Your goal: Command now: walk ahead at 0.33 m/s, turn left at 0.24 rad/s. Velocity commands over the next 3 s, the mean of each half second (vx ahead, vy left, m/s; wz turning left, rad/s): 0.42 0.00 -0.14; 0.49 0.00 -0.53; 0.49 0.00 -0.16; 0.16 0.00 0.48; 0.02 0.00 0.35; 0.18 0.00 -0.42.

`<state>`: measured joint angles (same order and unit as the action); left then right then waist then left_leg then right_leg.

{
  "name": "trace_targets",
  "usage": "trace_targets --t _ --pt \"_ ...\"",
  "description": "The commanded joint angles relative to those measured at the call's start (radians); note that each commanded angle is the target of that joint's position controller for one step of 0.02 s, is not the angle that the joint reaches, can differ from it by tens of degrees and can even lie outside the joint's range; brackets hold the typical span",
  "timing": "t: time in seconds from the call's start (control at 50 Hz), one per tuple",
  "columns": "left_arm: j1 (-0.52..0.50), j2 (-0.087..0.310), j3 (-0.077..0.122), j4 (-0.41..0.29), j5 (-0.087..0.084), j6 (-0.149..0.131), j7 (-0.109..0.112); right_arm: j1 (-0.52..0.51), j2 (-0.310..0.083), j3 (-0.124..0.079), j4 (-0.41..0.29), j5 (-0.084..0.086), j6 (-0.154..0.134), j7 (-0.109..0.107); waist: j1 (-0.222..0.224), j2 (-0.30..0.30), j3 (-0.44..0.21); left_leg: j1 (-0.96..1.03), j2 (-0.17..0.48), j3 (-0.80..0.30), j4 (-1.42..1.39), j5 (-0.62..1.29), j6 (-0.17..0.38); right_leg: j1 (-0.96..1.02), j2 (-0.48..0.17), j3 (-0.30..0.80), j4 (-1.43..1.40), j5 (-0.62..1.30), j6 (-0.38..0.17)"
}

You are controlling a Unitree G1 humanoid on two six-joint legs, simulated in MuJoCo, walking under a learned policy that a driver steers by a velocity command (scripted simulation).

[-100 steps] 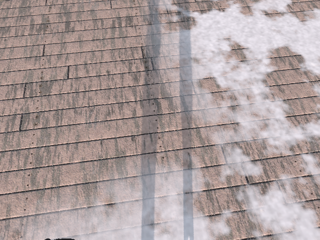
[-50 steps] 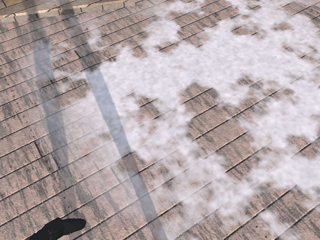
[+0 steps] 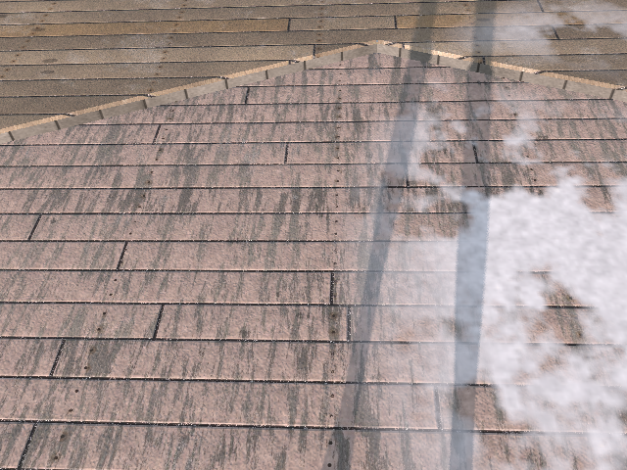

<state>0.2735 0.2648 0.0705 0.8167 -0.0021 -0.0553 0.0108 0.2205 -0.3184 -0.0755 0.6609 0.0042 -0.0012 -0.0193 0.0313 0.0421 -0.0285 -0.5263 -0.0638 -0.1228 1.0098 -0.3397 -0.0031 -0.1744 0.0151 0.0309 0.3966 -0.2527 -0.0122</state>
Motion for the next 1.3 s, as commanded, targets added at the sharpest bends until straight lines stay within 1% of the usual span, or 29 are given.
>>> trace_targets --t 0.02,0.1,0.18,0.22,0.26,0.28,0.3,0.32,0.34,0.38,0.46,0.58,0.68,0.72,0.76,0.78,0.8,0.82,0.84,0.86,0.88,0.94,1.02,1.08,1.16,1.22,1.26,1.28,1.3 --pt "-0.010 0.143 0.025 -0.051 -0.003 -0.026 0.007 -0.086 -0.057 -0.014 -0.082 0.001 -0.043 0.012 0.011 -0.163 0.089 -0.253 0.087 0.044 -0.005 0.115 -0.024 0.120 -0.238 0.271 -0.261 -0.156 -0.171" --pt "0.046 0.178 0.029 -0.035 -0.013 -0.024 0.003 -0.178 -0.008 0.009 -0.115 0.007 -0.065 0.023 0.059 -0.176 0.088 -0.133 0.114 0.114 -0.250 0.177 -0.035 0.086 -0.222 0.170 -0.263 -0.004 -0.172" --pt "0.094 0.209 0.031 -0.020 -0.029 -0.013 -0.013 -0.196 -0.029 0.004 -0.126 0.022 -0.082 0.038 0.057 -0.185 0.103 0.047 0.081 0.138 -0.426 0.148 -0.023 0.016 -0.240 0.187 -0.225 0.023 -0.181" --pt "0.076 0.215 0.031 -0.020 -0.037 -0.005 -0.014 -0.126 -0.055 -0.009 -0.111 0.029 -0.090 0.041 -0.004 -0.183 0.091 0.184 0.072 0.132 -0.521 0.190 0.004 -0.010 -0.254 0.215 -0.182 0.029 -0.159" --pt "0.065 0.159 0.012 -0.024 -0.026 -0.007 -0.017 0.064 -0.113 -0.042 -0.061 0.023 -0.090 0.023 -0.108 -0.139 -0.009 0.501 0.088 0.111 -0.571 0.191 0.047 -0.110 -0.177 0.152 0.031 0.166 -0.100" --pt "0.043 0.068 -0.019 -0.058 0.000 -0.014 -0.021 0.244 -0.186 -0.061 -0.044 -0.001 -0.086 0.008 -0.186 0.023 -0.171 0.765 0.312 -0.119 -0.576 0.126 0.112 -0.277 -0.087 0.070 0.379 -0.009 -0.042" --pt "0.109 0.029 -0.028 -0.093 -0.027 -0.032 -0.011 0.291 -0.251 -0.072 -0.028 -0.020 -0.079 0.017 -0.145 0.301 -0.246 0.860 0.504 -0.521 -0.722 -0.147 0.234 -0.535 0.013 0.027 0.663 -0.322 -0.007" --pt "0.084 0.146 0.003 -0.076 -0.048 -0.034 -0.007 0.248 -0.156 -0.047 -0.028 -0.015 -0.087 0.024 -0.150 0.179 -0.148 0.759 0.478 -0.524 -0.764 -0.264 0.234 -0.600 -0.041 0.107 0.809 -0.283 -0.012" --pt "0.045 0.170 0.015 -0.083 -0.051 -0.032 -0.011 0.183 -0.101 -0.028 -0.030 -0.004 -0.091 0.026 -0.125 0.153 -0.045 0.675 0.440 -0.379 -0.772 -0.213 0.202 -0.636 -0.072 0.105 0.829 -0.189 -0.026" --pt "0.023 0.136 0.015 -0.072 -0.032 -0.019 -0.014 0.084 -0.050 -0.012 -0.028 -0.008 -0.096 0.030 -0.078 0.092 0.035 0.547 0.358 -0.174 -0.812 0.023 0.171 -0.591 -0.118 0.093 0.779 -0.053 -0.015" --pt "0.010 0.076 0.009 -0.077 -0.029 0.012 -0.023 0.057 -0.026 -0.014 0.005 -0.013 -0.121 0.027 -0.043 0.050 0.076 0.458 0.304 0.050 -0.859 0.332 0.159 -0.558 -0.127 0.086 0.743 0.075 0.003" --pt "-0.163 0.048 -0.008 -0.154 -0.017 0.011 -0.050 0.071 -0.090 -0.033 0.051 -0.009 -0.112 0.008 -0.071 0.011 0.126 0.453 0.313 0.216 -0.901 0.398 0.157 -0.539 -0.113 0.018 0.408 0.303 0.012" --pt "-0.288 0.056 -0.012 -0.228 -0.022 0.008 -0.082 0.130 -0.128 -0.044 0.098 0.011 -0.085 0.002 -0.093 0.000 0.147 0.589 0.348 0.296 -0.828 0.581 0.130 -0.518 -0.083 -0.064 0.255 0.236 -0.051" --pt "-0.258 0.090 0.006 -0.241 -0.022 0.013 -0.085 0.126 -0.162 -0.052 0.100 0.016 -0.069 -0.004 -0.054 0.038 0.083 0.638 0.348 0.324 -0.696 0.947 0.112 -0.409 -0.015 -0.128 0.249 0.134 -0.092" --pt "-0.044 0.167 0.049 -0.202 -0.027 0.021 -0.075 0.106 -0.187 -0.055 0.092 0.024 -0.051 -0.010 0.073 0.056 -0.050 0.592 0.320 0.351 -0.386 1.135 0.082 -0.112 0.067 -0.160 0.209 0.097 -0.151" --pt "0.124 0.229 0.082 -0.163 -0.026 0.033 -0.056 0.101 -0.175 -0.046 0.079 0.020 -0.056 -0.016 0.160 0.012 -0.132 0.386 0.283 0.355 -0.117 0.935 0.041 0.191 0.043 -0.065 0.165 0.129 -0.193" --pt "0.112 0.350 0.104 -0.179 -0.036 0.039 -0.035 0.168 -0.032 -0.002 0.022 -0.019 -0.080 -0.005 0.058 -0.308 -0.225 -0.092 0.070 0.330 0.342 -0.025 -0.043 0.573 -0.247 0.495 0.102 0.068 -0.382" --pt "0.122 0.302 0.078 -0.211 -0.020 0.021 -0.041 0.162 -0.068 0.006 0.006 0.003 -0.127 0.012 0.077 -0.205 -0.416 -0.217 0.016 0.027 0.487 -0.245 -0.029 0.647 -0.366 0.868 -0.074 -0.108 -0.466" --pt "0.112 0.227 0.059 -0.197 -0.009 0.008 -0.045 0.030 -0.123 -0.008 -0.026 0.045 -0.144 0.023 0.108 -0.123 -0.289 -0.278 0.071 -0.004 0.464 -0.167 -0.005 0.563 -0.321 0.710 -0.102 -0.094 -0.387" --pt "0.057 0.203 0.051 -0.189 -0.015 -0.004 -0.048 0.003 -0.106 -0.001 -0.044 0.041 -0.151 0.019 0.053 -0.057 -0.130 -0.275 0.116 0.011 0.342 -0.085 0.007 0.388 -0.273 0.563 -0.107 0.012 -0.342" --pt "-0.007 0.159 0.038 -0.194 -0.020 -0.010 -0.047 -0.015 -0.102 -0.003 -0.029 0.007 -0.147 0.007 0.014 -0.005 -0.079 -0.214 0.160 0.019 0.239 -0.039 0.009 0.262 -0.223 0.455 -0.108 0.116 -0.297" --pt "-0.074 0.154 0.034 -0.215 -0.007 -0.016 -0.037 0.035 -0.107 -0.012 -0.021 -0.019 -0.117 0.008 -0.057 -0.064 -0.029 -0.081 0.181 0.025 0.129 0.020 -0.023 0.049 -0.175 0.368 -0.159 0.309 -0.306" --pt "-0.023 0.182 0.041 -0.185 -0.014 -0.013 -0.012 -0.068 -0.056 0.009 -0.049 -0.025 -0.096 0.007 -0.029 -0.074 0.025 -0.083 0.161 0.062 -0.096 0.178 -0.075 -0.073 -0.123 0.261 -0.171 0.348 -0.279" --pt "0.014 0.185 0.039 -0.167 -0.020 -0.002 -0.002 -0.181 -0.029 0.022 -0.068 -0.017 -0.103 0.018 0.021 -0.106 0.027 -0.014 0.113 0.074 -0.334 0.380 -0.077 -0.095 -0.079 0.225 -0.150 0.235 -0.221" --pt "0.088 0.174 0.031 -0.126 -0.023 0.001 -0.002 -0.262 -0.050 0.019 -0.084 -0.001 -0.121 0.041 0.065 -0.129 0.037 0.023 0.094 0.067 -0.463 0.435 -0.048 -0.014 -0.134 0.286 -0.102 0.155 -0.208" --pt "0.096 0.181 0.032 -0.110 -0.016 0.008 -0.002 -0.237 -0.083 0.003 -0.085 0.001 -0.129 0.048 0.040 -0.160 0.046 0.046 0.086 0.069 -0.512 0.307 0.001 0.083 -0.183 0.351 -0.036 0.218 -0.189" --pt "0.072 0.166 0.026 -0.112 -0.012 0.011 -0.004 -0.098 -0.109 -0.015 -0.048 -0.003 -0.133 0.041 -0.034 -0.171 -0.011 0.220 0.065 0.111 -0.563 0.288 0.059 0.104 -0.145 0.307 0.099 0.449 -0.159" --pt "0.067 0.126 0.009 -0.126 -0.001 0.009 -0.005 0.045 -0.152 -0.028 -0.026 -0.013 -0.136 0.037 -0.097 -0.114 -0.140 0.439 0.167 0.007 -0.533 0.319 0.127 0.037 -0.096 0.239 0.320 0.441 -0.124" --pt "0.182 0.084 -0.006 -0.134 -0.015 -0.003 -0.002 0.165 -0.243 -0.054 0.002 -0.024 -0.128 0.039 -0.086 0.128 -0.288 0.796 0.352 -0.378 -0.563 0.183 0.295 -0.287 0.048 0.109 0.680 0.187 -0.034"
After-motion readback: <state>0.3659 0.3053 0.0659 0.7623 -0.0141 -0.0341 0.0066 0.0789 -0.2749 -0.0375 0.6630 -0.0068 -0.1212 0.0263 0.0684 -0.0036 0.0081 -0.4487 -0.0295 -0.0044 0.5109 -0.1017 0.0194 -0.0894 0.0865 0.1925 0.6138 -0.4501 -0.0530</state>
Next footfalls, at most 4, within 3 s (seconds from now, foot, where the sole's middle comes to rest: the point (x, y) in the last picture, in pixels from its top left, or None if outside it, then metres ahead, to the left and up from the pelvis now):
0.26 left None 0.20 0.17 -0.78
0.78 right None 0.48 -0.12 -0.78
1.28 left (377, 353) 0.81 -0.06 -0.78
1.72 right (488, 317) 0.91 -0.34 -0.78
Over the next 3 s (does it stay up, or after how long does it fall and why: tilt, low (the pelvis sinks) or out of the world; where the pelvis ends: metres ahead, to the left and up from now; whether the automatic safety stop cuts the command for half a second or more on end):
stays up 0.92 -0.17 0.00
